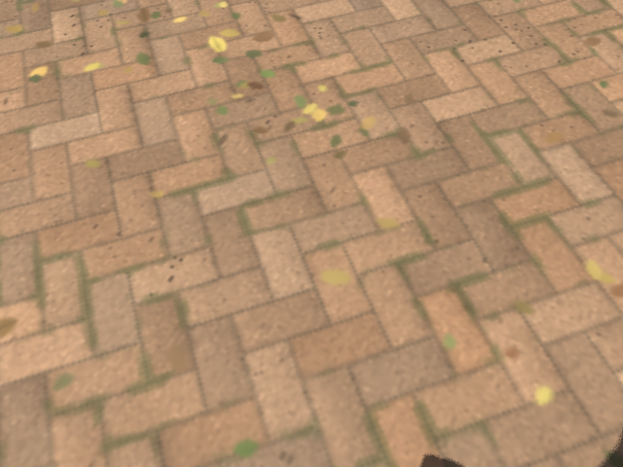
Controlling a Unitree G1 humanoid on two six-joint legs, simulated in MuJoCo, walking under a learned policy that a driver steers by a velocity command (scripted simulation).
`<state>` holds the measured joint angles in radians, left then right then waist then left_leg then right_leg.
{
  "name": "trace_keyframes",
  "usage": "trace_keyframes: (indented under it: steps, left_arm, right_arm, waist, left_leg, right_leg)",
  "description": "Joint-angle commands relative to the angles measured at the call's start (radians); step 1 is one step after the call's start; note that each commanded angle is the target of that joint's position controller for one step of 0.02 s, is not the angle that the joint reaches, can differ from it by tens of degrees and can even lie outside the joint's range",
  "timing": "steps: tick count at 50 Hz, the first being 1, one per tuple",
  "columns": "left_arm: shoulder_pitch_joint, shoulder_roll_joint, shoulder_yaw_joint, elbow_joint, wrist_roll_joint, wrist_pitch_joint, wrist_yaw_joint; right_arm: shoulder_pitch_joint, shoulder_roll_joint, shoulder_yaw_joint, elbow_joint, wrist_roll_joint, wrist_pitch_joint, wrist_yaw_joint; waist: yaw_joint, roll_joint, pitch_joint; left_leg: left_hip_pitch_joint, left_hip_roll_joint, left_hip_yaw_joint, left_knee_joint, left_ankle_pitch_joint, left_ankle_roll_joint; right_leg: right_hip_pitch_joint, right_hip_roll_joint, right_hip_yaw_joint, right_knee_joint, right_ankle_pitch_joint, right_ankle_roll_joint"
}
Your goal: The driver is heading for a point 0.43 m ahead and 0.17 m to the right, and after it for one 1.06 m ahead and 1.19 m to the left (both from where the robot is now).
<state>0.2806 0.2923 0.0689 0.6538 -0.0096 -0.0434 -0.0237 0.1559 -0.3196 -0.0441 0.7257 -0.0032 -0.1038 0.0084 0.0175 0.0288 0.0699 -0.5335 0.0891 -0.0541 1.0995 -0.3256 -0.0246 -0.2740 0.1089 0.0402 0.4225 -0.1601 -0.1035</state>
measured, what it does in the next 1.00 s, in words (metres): walks ahead: left foot, then right foot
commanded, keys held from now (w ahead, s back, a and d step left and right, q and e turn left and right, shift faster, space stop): w+e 0.08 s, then w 0.02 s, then no key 0.48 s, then q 0.42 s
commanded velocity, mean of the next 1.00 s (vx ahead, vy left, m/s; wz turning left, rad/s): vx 0.17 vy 0.00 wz -0.05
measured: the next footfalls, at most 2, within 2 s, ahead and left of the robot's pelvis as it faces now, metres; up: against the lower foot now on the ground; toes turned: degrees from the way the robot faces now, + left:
left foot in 0.26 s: +0.36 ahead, +0.13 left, +0.00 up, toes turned -8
right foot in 0.58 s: +0.28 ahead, -0.11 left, +0.00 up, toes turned -6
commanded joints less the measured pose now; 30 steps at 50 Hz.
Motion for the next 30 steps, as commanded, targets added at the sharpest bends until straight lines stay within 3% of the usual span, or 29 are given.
trace_keyframes:
  steps: [1, 5, 8, 11, 13, 14, 15, 16, 17, 18, 19, 21, 23, 25, 28, 29, 30]
  left_arm:
    - [-0.044, 0.152, 0.040, -0.071, 0.001, -0.025, 0.021]
    - [0.009, 0.168, 0.044, -0.034, -0.006, -0.016, 0.039]
    - [0.074, 0.163, 0.042, 0.012, -0.007, -0.007, 0.044]
    - [0.086, 0.139, 0.034, 0.034, -0.002, 0.006, 0.052]
    - [0.045, 0.116, 0.027, 0.028, -0.001, 0.012, 0.054]
    - [0.055, 0.076, 0.013, 0.010, 0.013, 0.010, 0.053]
    - [0.227, 0.036, -0.003, 0.041, 0.004, 0.007, 0.051]
    - [0.298, 0.094, 0.001, 0.064, -0.002, 0.009, 0.046]
    - [0.216, 0.158, 0.020, 0.066, -0.014, 0.024, 0.048]
    - [0.117, 0.160, 0.022, 0.049, -0.014, 0.042, 0.056]
    - [0.067, 0.147, 0.020, 0.037, -0.004, 0.059, 0.062]
    - [0.063, 0.091, 0.010, 0.039, 0.004, 0.083, 0.068]
    - [0.079, 0.044, -0.004, 0.059, 0.012, 0.077, 0.072]
    - [0.075, 0.043, -0.007, 0.073, 0.014, 0.070, 0.068]
    - [0.055, 0.045, -0.006, 0.089, 0.025, 0.074, 0.057]
    - [0.018, 0.064, -0.006, 0.071, 0.040, 0.075, 0.057]
    - [-0.013, 0.110, 0.002, 0.050, 0.042, 0.076, 0.063]
  right_arm:
    - [0.024, -0.088, -0.025, -0.056, -0.015, 0.008, -0.004]
    - [-0.132, -0.040, -0.004, -0.091, -0.010, 0.006, 0.006]
    - [-0.192, -0.053, -0.007, -0.110, -0.006, -0.006, 0.019]
    - [-0.160, -0.083, -0.023, -0.105, -0.014, -0.014, 0.028]
    - [-0.055, -0.094, -0.034, -0.076, -0.027, -0.021, 0.024]
    - [0.019, -0.139, -0.041, -0.075, -0.044, -0.027, 0.019]
    - [0.088, -0.175, -0.047, -0.066, -0.059, -0.013, 0.015]
    - [0.136, -0.121, -0.040, -0.040, -0.018, 0.005, 0.024]
    - [0.096, -0.093, -0.031, -0.052, 0.001, 0.018, 0.026]
    - [0.032, -0.067, -0.019, -0.058, -0.005, 0.030, 0.024]
    - [-0.031, -0.036, -0.003, -0.059, -0.012, 0.037, 0.023]
    - [-0.099, -0.033, 0.000, -0.049, -0.022, 0.049, 0.020]
    - [-0.102, -0.048, -0.007, -0.036, -0.025, 0.054, 0.015]
    - [-0.077, -0.061, -0.011, -0.018, -0.012, 0.059, 0.008]
    - [-0.093, -0.042, 0.002, -0.006, 0.002, 0.072, 0.005]
    - [-0.068, -0.015, 0.014, 0.007, -0.004, 0.071, 0.010]
    - [-0.043, -0.009, 0.019, 0.015, -0.018, 0.068, 0.018]
  waist:
    - [-0.039, -0.062, -0.092]
    - [0.023, -0.090, -0.058]
    - [0.057, -0.105, -0.053]
    - [0.037, -0.133, -0.086]
    - [-0.029, -0.133, -0.128]
    - [-0.053, -0.067, -0.235]
    - [-0.024, 0.169, -0.392]
    - [-0.026, 0.229, -0.499]
    - [-0.048, 0.117, -0.402]
    - [-0.046, 0.051, -0.295]
    - [-0.027, 0.035, -0.205]
    - [0.017, 0.100, -0.127]
    - [0.016, 0.131, -0.148]
    - [0.008, 0.119, -0.204]
    - [0.026, 0.084, -0.185]
    - [0.016, 0.056, -0.156]
    - [-0.012, -0.012, -0.117]
  left_leg:
    - [-0.074, 0.015, -0.001, -0.114, 0.096, -0.042]
    - [0.005, -0.042, 0.016, -0.433, 0.377, -0.058]
    - [0.065, -0.079, 0.020, -0.542, 0.475, -0.035]
    - [0.084, -0.089, 0.001, -0.595, 0.409, 0.015]
    - [0.227, -0.088, 0.034, -0.672, 0.491, 0.059]
    - [0.429, 0.026, -0.050, -0.620, 0.820, 0.105]
    - [0.769, 0.273, -0.326, -0.571, 1.086, 0.299]
    - [0.824, 0.351, -0.534, -0.620, 0.888, 0.365]
    - [0.722, 0.306, -0.492, -0.670, 0.633, 0.327]
    - [0.604, 0.254, -0.403, -0.706, 0.474, 0.282]
    - [0.466, 0.216, -0.336, -0.747, 0.385, 0.262]
    - [0.272, 0.124, -0.208, -0.812, 0.310, 0.216]
    - [0.237, 0.091, -0.130, -0.805, 0.425, 0.223]
    - [0.271, 0.108, -0.124, -0.788, 0.440, 0.238]
    - [0.191, 0.076, -0.104, -0.789, 0.102, 0.186]
    - [0.142, 0.051, -0.097, -0.791, -0.043, 0.131]
    - [0.106, 0.000, -0.067, -0.765, -0.153, 0.082]
  right_leg:
    - [0.059, -0.251, 0.279, -0.202, 0.246, -0.204]
    - [-0.009, -0.180, 0.199, -0.188, 0.131, -0.136]
    - [0.026, -0.195, 0.212, -0.119, 0.222, -0.101]
    - [0.146, -0.230, 0.271, 0.012, 0.313, -0.066]
    - [0.158, -0.185, 0.260, 0.148, 0.411, -0.022]
    - [0.090, -0.123, 0.226, 0.319, 0.287, 0.024]
    - [-0.162, -0.005, 0.163, 0.656, -0.263, 0.109]
    - [-0.247, -0.006, 0.180, 0.808, -0.552, 0.138]
    - [-0.289, -0.045, 0.195, 0.879, -0.503, 0.157]
    - [-0.310, -0.077, 0.150, 0.869, -0.448, 0.169]
    - [-0.296, -0.107, 0.127, 0.799, -0.408, 0.175]
    - [-0.159, -0.148, 0.071, 0.577, -0.356, 0.177]
    - [-0.048, -0.137, 0.026, 0.411, -0.327, 0.179]
    - [0.031, -0.138, 0.019, 0.280, -0.196, 0.170]
    - [0.179, -0.125, -0.001, 0.066, 0.016, 0.131]
    - [0.207, -0.167, 0.053, 0.028, 0.057, 0.106]
    - [0.193, -0.233, 0.118, -0.003, 0.018, 0.076]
